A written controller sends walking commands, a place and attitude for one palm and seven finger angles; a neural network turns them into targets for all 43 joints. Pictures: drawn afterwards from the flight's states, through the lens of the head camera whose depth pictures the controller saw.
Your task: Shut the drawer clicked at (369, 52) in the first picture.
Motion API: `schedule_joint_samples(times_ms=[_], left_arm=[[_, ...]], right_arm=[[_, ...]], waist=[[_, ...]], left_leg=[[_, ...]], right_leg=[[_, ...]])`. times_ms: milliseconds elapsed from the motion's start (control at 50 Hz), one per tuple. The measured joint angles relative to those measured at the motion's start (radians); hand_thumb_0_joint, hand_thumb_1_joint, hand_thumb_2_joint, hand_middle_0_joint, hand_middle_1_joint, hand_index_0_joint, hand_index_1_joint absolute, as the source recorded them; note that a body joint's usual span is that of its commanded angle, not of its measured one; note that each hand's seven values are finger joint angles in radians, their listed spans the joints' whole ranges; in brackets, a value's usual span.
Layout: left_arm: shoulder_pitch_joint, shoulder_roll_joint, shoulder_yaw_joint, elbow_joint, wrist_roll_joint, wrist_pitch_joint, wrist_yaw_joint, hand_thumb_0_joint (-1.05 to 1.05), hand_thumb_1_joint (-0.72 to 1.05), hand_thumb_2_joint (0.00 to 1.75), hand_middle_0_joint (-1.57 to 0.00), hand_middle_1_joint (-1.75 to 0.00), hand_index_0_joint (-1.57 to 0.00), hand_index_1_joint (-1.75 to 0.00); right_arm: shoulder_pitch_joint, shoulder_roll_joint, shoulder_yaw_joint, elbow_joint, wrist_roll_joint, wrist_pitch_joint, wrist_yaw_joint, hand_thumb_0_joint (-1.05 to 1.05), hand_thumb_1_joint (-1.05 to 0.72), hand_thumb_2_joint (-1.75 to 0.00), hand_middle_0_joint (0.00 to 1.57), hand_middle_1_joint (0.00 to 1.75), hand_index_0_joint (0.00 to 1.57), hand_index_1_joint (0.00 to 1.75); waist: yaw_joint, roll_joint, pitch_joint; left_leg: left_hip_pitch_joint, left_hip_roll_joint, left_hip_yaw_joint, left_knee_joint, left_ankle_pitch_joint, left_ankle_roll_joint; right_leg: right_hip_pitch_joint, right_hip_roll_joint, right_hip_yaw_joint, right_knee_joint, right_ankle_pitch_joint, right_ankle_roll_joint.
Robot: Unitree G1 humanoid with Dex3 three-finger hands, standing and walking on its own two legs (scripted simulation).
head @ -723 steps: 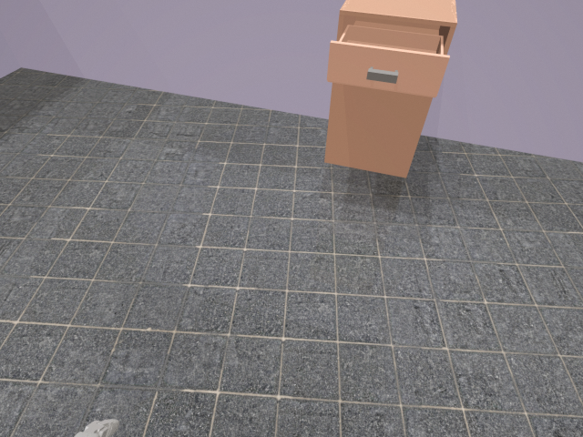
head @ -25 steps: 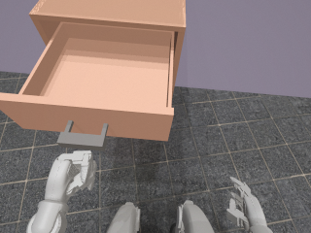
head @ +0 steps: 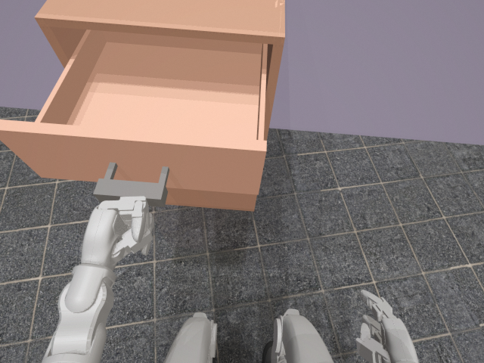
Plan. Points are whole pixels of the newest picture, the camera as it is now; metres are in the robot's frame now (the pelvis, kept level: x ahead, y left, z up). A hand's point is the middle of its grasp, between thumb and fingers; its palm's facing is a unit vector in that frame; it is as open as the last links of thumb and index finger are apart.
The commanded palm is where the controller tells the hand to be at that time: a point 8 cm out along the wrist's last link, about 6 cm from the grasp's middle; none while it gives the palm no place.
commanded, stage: push the drawer shut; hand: left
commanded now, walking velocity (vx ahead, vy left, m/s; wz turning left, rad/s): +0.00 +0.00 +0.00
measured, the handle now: (135, 181) +0.39 +0.19 +0.03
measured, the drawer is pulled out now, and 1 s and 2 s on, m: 0.24 0.13 0.01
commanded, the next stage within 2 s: none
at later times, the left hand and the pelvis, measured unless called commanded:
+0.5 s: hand (156, 196) +0.37 +0.16 +0.03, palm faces -0.06 -1.00 -0.06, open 3.4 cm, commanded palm +0.36 +0.21 +0.04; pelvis +0.00 +0.00 +0.01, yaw -1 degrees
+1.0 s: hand (162, 169) +0.42 +0.15 +0.03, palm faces -0.04 -1.00 -0.06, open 3.4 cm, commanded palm +0.41 +0.20 +0.04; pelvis -0.01 +0.00 +0.00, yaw -1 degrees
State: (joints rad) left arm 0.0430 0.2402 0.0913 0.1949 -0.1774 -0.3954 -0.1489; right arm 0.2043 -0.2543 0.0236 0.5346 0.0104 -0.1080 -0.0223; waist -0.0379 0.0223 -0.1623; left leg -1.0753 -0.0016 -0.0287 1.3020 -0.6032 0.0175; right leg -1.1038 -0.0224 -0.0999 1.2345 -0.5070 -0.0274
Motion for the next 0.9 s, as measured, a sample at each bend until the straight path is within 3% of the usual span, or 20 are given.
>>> schedule_joint_samples(times_ms=[180, 900], left_arm=[[-0.097, 0.002, 0.017, 0.095, 0.003, 0.008, 0.005, 0.05, 0.88, 0.92, -1.4, -1.6, -1.4, -1.6], [-0.471, 0.042, 0.114, 0.493, 0.039, -0.059, 0.005, 0.07, 0.84, 0.9, -1.4, -1.6, -1.4, -1.6]], right_arm=[[0.0, 0.001, -0.002, 0.011, 0.002, 0.012, 0.004, 0.02, -0.91, -0.9, 0.21, 0.3, 0.2, 0.3], [0.045, 0.001, -0.003, 0.073, -0.007, 0.064, 0.01, 0.01, -0.91, -0.9, 0.21, 0.3, 0.2, 0.3]], waist=[[-0.01, 0.0, 0.001], [-0.056, -0.003, 0.02]], left_leg=[[0.014, 0.002, 0.007, -0.022, 0.009, 0.0], [-0.01, 0.004, 0.025, -0.042, 0.032, 0.005]], right_leg=[[0.009, 0.003, 0.007, -0.019, 0.009, 0.0], [-0.021, 0.006, 0.026, -0.037, 0.038, 0.006]])
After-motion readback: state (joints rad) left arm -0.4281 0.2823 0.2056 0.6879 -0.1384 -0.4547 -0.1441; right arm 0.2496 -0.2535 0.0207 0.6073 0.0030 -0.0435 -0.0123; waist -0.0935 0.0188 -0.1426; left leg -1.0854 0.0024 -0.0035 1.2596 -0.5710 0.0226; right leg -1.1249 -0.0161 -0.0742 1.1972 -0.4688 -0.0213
